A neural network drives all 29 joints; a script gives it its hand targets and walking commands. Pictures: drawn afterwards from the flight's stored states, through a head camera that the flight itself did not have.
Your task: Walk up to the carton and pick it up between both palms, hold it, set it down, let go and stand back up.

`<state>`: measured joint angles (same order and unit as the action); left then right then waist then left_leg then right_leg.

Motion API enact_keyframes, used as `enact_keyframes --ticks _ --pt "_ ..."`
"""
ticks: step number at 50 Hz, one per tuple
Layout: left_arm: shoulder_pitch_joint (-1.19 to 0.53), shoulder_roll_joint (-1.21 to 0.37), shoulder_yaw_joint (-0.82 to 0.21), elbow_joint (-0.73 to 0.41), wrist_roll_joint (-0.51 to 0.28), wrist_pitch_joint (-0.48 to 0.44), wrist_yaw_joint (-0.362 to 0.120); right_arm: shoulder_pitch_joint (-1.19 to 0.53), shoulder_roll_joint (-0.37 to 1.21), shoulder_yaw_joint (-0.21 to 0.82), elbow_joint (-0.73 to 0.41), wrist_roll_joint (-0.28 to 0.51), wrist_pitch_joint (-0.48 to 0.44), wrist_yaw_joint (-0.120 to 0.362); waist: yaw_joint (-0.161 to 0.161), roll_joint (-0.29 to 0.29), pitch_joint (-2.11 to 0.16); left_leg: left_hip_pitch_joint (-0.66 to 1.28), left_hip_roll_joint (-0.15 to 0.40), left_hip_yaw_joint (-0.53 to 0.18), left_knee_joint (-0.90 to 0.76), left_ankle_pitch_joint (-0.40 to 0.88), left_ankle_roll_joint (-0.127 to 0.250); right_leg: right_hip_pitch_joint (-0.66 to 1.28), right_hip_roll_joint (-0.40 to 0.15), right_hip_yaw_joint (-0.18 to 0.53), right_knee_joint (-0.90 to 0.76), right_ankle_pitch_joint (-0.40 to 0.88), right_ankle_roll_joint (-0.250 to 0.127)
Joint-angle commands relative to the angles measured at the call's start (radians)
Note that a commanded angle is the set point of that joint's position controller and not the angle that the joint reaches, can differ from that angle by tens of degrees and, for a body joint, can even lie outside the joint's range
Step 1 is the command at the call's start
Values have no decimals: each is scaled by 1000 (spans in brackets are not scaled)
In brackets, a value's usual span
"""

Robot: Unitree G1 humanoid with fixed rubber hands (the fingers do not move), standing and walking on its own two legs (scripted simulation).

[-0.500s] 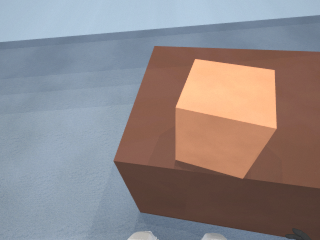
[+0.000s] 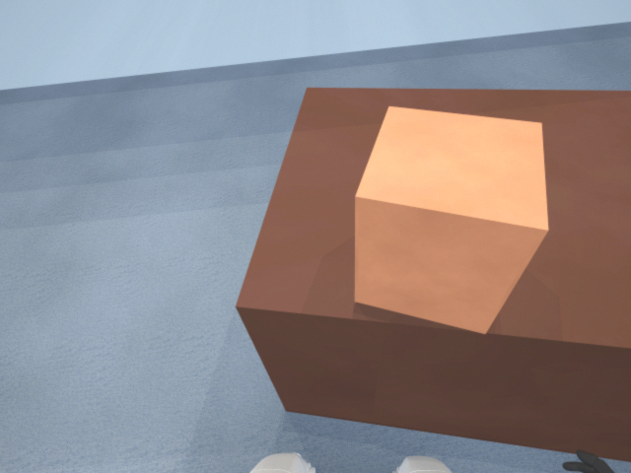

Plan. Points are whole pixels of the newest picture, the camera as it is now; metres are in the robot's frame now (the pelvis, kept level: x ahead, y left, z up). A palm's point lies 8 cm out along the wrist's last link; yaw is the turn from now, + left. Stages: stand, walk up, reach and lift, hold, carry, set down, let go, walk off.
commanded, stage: walk up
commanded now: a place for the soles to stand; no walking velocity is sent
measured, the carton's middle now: (437, 222) +0.45 -0.16 +0.03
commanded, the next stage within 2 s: none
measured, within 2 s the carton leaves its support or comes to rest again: neither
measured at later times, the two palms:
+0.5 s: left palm out of the picture +0.05 +0.36 -0.07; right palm out of the picture +0.07 -0.30 -0.10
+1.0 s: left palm out of the picture +0.05 +0.38 -0.07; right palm out of the picture +0.06 -0.29 -0.09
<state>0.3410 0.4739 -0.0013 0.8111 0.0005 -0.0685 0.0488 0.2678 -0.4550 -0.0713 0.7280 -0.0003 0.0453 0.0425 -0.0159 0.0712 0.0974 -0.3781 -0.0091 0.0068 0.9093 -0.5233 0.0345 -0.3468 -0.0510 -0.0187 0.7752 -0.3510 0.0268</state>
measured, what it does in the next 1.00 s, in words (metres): steps on the spot: left foot, then right foot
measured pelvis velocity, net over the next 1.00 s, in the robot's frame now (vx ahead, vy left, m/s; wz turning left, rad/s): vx -0.02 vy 0.04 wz -0.03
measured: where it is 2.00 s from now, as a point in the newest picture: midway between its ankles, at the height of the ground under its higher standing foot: outside the picture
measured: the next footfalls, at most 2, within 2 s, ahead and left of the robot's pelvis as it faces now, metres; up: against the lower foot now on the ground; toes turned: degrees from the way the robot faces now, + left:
left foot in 0.08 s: +0.05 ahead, +0.17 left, +0.00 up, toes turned +1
right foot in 0.36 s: +0.07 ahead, -0.14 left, +0.00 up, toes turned -3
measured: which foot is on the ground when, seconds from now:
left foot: up 0.00-0.06, down 0.08-1.00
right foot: down 0.00-0.12, up 0.14-0.34, down 0.36-0.56, up 0.58-0.80, down 0.82-1.00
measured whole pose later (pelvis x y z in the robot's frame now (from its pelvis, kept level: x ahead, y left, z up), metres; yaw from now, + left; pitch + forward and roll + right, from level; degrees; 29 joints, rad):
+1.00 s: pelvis -0.02 +0.04 +0.00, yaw -2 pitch -4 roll -2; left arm 0.34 0.47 0.00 0.81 0.00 -0.07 0.06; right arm 0.26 -0.46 -0.07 0.73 0.00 0.03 0.04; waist -0.02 0.07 0.12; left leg -0.37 0.03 0.06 0.93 -0.56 0.04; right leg -0.37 -0.04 -0.01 0.78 -0.35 0.02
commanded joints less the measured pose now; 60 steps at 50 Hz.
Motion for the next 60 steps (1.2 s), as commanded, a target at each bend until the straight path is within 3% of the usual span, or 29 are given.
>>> enact_keyframes --ticks 1,4,5,6,7,15,16,17,18,19,21,25,26,27,28,29,32,38,40,41,42,43,48,50,51,52,53,55,60 --pt "1 304 101 -43 27 -27 18 -47 -172 -68 -45 -19 -18 -4 12 -240 -3 -60 42 -40 4 -27 0 -59 -257 438 -323 117 -278" --pt "-58 230 72 -63 16 -7 11 71 -174 -79 11 -39 -42 -9 -64 -144 -68 224 23 -50 -350 90 30 -197 -137 239 -120 151 -171" --pt "-34 164 58 -67 5 -1 11 85 -238 -94 14 -58 -46 -16 -62 63 -69 259 178 -315 -495 -1 81 -302 -21 123 101 57 -101" --pt "-22 151 53 -61 3 9 15 -5 -277 -91 -29 -45 -47 -17 -34 126 -8 164 334 -526 -627 -132 137 -363 82 11 176 -211 -60" --pt "-27 215 72 -46 11 14 20 -21 -279 -91 -31 -36 -47 -15 -45 37 34 83 366 -542 -633 -138 180 -323 60 80 242 -248 -64" --pt "124 168 76 -2 8 -25 10 -115 -204 -64 -77 -20 -36 -11 45 31 -74 57 215 -169 -309 454 148 40 45 -51 -138 23 -72" --pt "133 186 82 -1 12 -35 17 -109 -175 -55 -78 -12 -32 -10 54 -21 -82 20 178 -133 -214 480 108 91 27 28 -197 132 -90" --pt "154 242 100 -5 24 -41 22 -104 -140 -46 -97 -5 -32 -10 60 -160 -104 -69 113 -69 -65 414 52 147 -97 243 -249 247 -147" --pt "127 308 112 -21 28 -43 22 -98 -107 -35 -107 -6 -27 -10 44 -261 -73 -161 25 -3 50 147 -4 140 -262 511 -338 302 -236" --pt "108 338 116 -23 19 -36 22 -110 -153 -50 -97 -14 -13 -16 53 -225 -63 -132 23 -59 125 -130 -6 55 -343 578 -361 235 -324" --pt "34 322 113 -48 22 -30 25 -86 -167 -59 -78 -15 -10 -12 29 -210 -7 -118 50 -72 134 -117 -5 -22 -318 530 -333 202 -335" --pt "-31 278 90 -62 22 -15 17 26 -161 -74 -22 -29 -36 -5 -38 -220 -54 115 30 -10 -218 89 18 -119 -204 350 -214 199 -236" --pt "-46 233 74 -66 18 -7 15 75 -179 -84 1 -39 -45 -10 -64 -151 -75 229 36 -57 -344 92 27 -198 -138 253 -109 157 -179" --pt "-34 166 60 -70 6 0 15 102 -237 -98 8 -61 -50 -16 -73 56 -66 280 187 -312 -506 -15 72 -324 -18 123 125 52 -105" --pt "-23 148 52 -65 5 10 20 12 -276 -93 -32 -47 -51 -18 -45 119 0 181 345 -515 -644 -148 118 -397 87 14 194 -211 -62" --pt "-27 216 71 -49 14 14 25 -10 -282 -96 -34 -38 -52 -16 -51 29 42 114 381 -530 -648 -148 152 -359 56 80 249 -240 -65" --pt "46 204 78 -19 7 6 6 -73 -227 -80 -51 -32 -56 -20 -9 32 28 137 278 -327 -564 24 107 -271 20 56 195 -147 -63" --pt "109 165 74 -12 8 -20 14 -82 -210 -72 -73 -24 -42 -14 25 36 -79 129 240 -154 -332 521 158 -17 38 -61 -89 -23 -69" --pt "165 200 90 1 16 -39 25 -101 -162 -54 -91 -12 -36 -9 62 -69 -98 12 169 -76 -143 509 92 134 9 57 -223 194 -102" --pt "176 272 111 -9 29 -46 30 -98 -121 -42 -113 -5 -36 -8 65 -238 -115 -111 84 -10 31 398 25 187 -155 353 -285 283 -176" --pt "127 318 116 -30 28 -43 29 -76 -107 -35 -110 -10 -24 -12 38 -275 -81 -196 19 -8 94 -73 -11 162 -313 583 -360 311 -271" --pt "106 342 119 -36 19 -36 28 -96 -163 -52 -98 -16 -12 -16 54 -223 -73 -153 35 -71 162 -173 -12 79 -357 608 -362 199 -345" --pt "45 302 107 -52 29 -23 27 -42 -171 -74 -60 -29 -23 -2 22 -244 -35 -62 56 -32 -16 -60 -2 -19 -260 456 -286 177 -295" --pt "-29 289 98 -67 25 -10 20 41 -166 -82 -23 -34 -37 -1 -45 -218 -58 142 38 -7 -230 84 12 -147 -198 351 -215 94 -239" --pt "-46 238 82 -72 19 -2 19 104 -190 -94 7 -45 -45 -7 -75 -127 -72 267 49 -68 -362 63 18 -251 -119 239 -85 37 -176" --pt "-30 148 61 -74 7 4 19 122 -261 -106 15 -67 -49 -15 -80 138 -43 301 231 -367 -564 -112 63 -405 40 80 179 -114 -96" --pt "-28 162 60 -65 13 14 27 31 -290 -103 -31 -51 -52 -19 -66 97 11 178 387 -538 -687 -262 100 -441 92 45 249 -226 -59" --pt "-6 219 77 -39 11 15 21 -35 -262 -92 -39 -40 -52 -18 -42 -7 104 94 343 -446 -688 -257 82 -387 44 100 269 -168 -66" --pt "76 190 76 -17 10 4 4 -16 -210 -81 -52 -35 -61 -19 -29 33 -37 251 272 -231 -508 279 98 -262 25 28 158 -113 -50"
